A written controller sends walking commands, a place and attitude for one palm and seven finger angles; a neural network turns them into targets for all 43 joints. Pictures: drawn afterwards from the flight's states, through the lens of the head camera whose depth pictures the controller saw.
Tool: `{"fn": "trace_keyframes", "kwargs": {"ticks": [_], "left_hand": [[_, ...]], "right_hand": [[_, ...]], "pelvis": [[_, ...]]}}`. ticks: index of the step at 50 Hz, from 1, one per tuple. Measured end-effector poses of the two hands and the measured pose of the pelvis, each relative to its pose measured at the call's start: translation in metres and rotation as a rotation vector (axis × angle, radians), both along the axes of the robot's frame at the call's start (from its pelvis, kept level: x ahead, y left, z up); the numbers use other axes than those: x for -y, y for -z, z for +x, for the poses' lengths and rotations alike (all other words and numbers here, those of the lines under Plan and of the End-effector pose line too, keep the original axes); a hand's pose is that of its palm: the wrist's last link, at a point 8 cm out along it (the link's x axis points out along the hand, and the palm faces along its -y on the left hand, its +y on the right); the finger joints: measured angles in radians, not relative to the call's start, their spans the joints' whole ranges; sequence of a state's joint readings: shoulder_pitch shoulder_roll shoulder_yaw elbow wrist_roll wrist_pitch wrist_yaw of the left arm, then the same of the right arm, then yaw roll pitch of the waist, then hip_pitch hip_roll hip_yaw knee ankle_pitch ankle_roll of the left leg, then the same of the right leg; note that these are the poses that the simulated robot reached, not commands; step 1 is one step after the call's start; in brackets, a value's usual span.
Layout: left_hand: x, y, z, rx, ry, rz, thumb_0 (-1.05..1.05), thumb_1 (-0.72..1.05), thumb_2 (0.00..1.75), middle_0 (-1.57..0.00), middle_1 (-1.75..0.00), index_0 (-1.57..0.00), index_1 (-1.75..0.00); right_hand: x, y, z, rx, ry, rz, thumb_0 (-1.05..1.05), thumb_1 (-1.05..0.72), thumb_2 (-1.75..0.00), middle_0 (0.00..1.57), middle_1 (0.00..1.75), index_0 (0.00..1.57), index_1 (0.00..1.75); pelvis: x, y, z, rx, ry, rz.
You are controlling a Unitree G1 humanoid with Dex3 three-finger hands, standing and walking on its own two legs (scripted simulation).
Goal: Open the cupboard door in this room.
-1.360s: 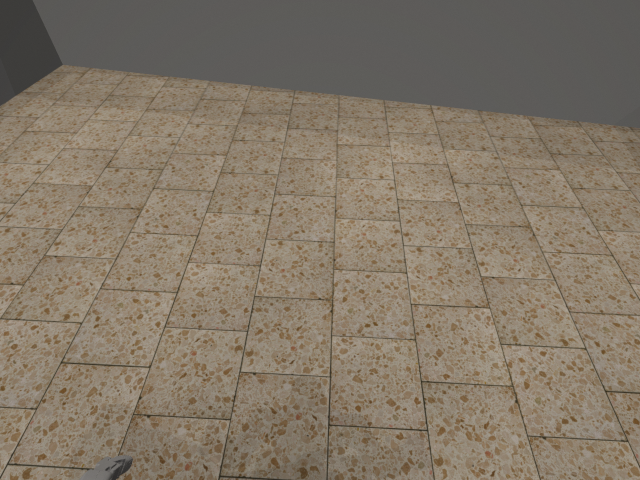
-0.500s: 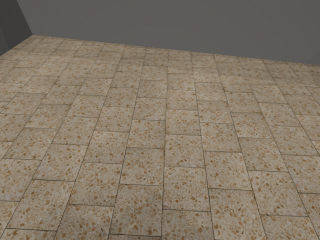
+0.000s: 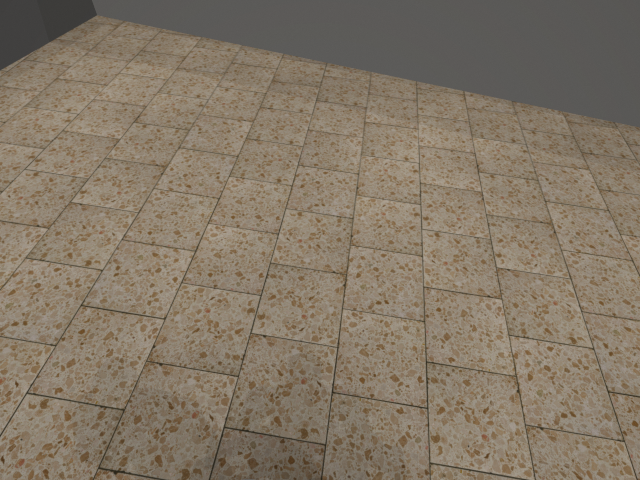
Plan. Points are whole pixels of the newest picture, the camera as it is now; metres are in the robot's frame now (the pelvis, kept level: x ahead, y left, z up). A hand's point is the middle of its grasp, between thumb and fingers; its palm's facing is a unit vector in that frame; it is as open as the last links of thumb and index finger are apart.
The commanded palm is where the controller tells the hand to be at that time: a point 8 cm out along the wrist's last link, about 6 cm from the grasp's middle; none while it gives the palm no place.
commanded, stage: turn or walk to find it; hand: left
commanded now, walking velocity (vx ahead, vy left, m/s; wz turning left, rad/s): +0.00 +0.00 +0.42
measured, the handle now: out of the picture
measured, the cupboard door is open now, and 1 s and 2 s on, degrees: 0 0 0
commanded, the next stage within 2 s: none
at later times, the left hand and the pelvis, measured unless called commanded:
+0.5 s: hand out of the picture -0.04 +0.16 -0.14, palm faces +0.27 -0.92 -0.30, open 7.4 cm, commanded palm none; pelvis -0.04 -0.05 +0.01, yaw +16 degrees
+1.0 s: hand out of the picture -0.14 +0.21 -0.16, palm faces +0.51 -0.83 -0.25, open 7.4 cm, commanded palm none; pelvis -0.08 -0.01 +0.02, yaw +27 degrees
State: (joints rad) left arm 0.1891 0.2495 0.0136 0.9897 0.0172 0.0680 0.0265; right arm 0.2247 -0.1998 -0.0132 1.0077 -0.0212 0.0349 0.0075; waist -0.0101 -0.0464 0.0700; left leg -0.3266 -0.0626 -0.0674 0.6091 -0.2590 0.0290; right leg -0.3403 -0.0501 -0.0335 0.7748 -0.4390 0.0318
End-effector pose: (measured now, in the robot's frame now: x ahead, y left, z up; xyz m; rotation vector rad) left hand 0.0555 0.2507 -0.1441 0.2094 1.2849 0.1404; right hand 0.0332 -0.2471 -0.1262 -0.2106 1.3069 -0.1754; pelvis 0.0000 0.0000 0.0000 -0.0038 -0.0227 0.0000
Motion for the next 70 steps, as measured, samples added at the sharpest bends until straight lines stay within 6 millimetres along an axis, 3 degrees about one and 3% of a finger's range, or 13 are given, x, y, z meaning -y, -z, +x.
{"fn": "trace_keyframes", "kwargs": {"ticks": [6,13,16,20,26,31,37,41,48,55,62,70], "left_hand": [[-0.001,-0.016,-0.010,0.037,-0.060,0.008,0.01,0.91,0.90,-0.20,-0.30,-0.20,-0.30],[0.012,-0.032,-0.025,0.108,-0.126,0.052,0.01,0.91,0.90,-0.20,-0.30,-0.20,-0.30],[0.021,-0.034,-0.044,0.130,-0.155,0.084,0.00,0.91,0.90,-0.20,-0.30,-0.20,-0.30],[0.034,-0.043,-0.079,0.106,-0.216,0.096,0.00,0.91,0.90,-0.20,-0.30,-0.20,-0.30],[0.046,-0.041,-0.119,0.068,-0.291,0.074,0.01,0.90,0.90,-0.20,-0.30,-0.20,-0.30],[0.052,-0.028,-0.155,0.027,-0.367,0.032,0.01,0.90,0.90,-0.20,-0.30,-0.20,-0.30],[0.040,0.002,-0.212,-0.058,-0.471,-0.023,0.00,0.90,0.90,-0.20,-0.30,-0.20,-0.30],[0.029,0.003,-0.235,-0.111,-0.506,-0.028,0.01,0.91,0.90,-0.20,-0.30,-0.20,-0.30],[0.009,-0.015,-0.228,-0.012,-0.550,0.004,0.01,0.91,0.90,-0.20,-0.30,-0.19,-0.30],[0.009,-0.030,-0.205,0.080,-0.560,0.057,0.01,0.91,0.90,-0.20,-0.30,-0.19,-0.30],[0.039,-0.040,-0.190,0.154,-0.569,0.118,0.00,0.91,0.90,-0.20,-0.30,-0.19,-0.30],[0.086,-0.047,-0.223,0.121,-0.670,0.096,0.00,0.90,0.90,-0.20,-0.30,-0.20,-0.30]], "right_hand": [[-0.008,-0.005,-0.009,-0.029,-0.032,0.017,0.00,-0.90,-0.90,0.20,0.30,0.20,0.30],[0.018,0.004,-0.008,-0.020,-0.080,0.027,0.00,-0.90,-0.90,0.20,0.30,0.20,0.30],[0.036,0.013,-0.003,-0.005,-0.099,0.035,0.00,-0.90,-0.90,0.20,0.30,0.20,0.30],[0.050,0.007,0.009,0.009,-0.143,0.031,0.00,-0.91,-0.90,0.20,0.30,0.20,0.30],[0.056,-0.001,0.024,0.011,-0.213,0.012,0.00,-0.91,-0.90,0.20,0.30,0.20,0.30],[0.036,-0.003,0.041,-0.011,-0.303,-0.008,0.00,-0.91,-0.90,0.20,0.30,0.19,0.30],[-0.018,-0.005,0.074,0.076,-0.429,-0.018,0.00,-0.91,-0.90,0.20,0.30,0.19,0.30],[-0.049,-0.019,0.081,0.143,-0.473,0.000,0.00,-0.91,-0.90,0.20,0.30,0.20,0.30],[-0.069,-0.025,0.072,0.150,-0.517,0.029,0.00,-0.90,-0.90,0.20,0.30,0.20,0.30],[-0.050,-0.010,0.053,0.090,-0.519,0.055,0.00,-0.90,-0.90,0.20,0.30,0.20,0.30],[-0.007,0.020,0.044,-0.004,-0.525,0.069,0.00,-0.90,-0.90,0.20,0.30,0.20,0.30],[0.018,0.012,0.053,-0.063,-0.590,0.043,0.00,-0.91,-0.90,0.20,0.30,0.20,0.30]], "pelvis": [[0.004,-0.010,-0.012,-0.025,-0.060,-0.021],[0.024,-0.009,-0.029,-0.036,-0.139,-0.013],[0.038,-0.003,-0.037,-0.027,-0.165,0.004],[0.046,-0.011,-0.041,-0.007,-0.212,0.023],[0.049,-0.014,-0.045,-0.004,-0.284,0.036],[0.041,-0.012,-0.052,-0.016,-0.341,0.028],[0.018,0.002,-0.066,-0.023,-0.401,0.009],[0.010,-0.004,-0.073,-0.007,-0.407,0.002],[0.007,-0.015,-0.082,0.001,-0.463,-0.015],[0.021,-0.013,-0.085,-0.007,-0.521,0.002],[0.051,-0.003,-0.082,-0.016,-0.585,0.017],[0.069,-0.014,-0.082,-0.003,-0.679,0.042]]}}
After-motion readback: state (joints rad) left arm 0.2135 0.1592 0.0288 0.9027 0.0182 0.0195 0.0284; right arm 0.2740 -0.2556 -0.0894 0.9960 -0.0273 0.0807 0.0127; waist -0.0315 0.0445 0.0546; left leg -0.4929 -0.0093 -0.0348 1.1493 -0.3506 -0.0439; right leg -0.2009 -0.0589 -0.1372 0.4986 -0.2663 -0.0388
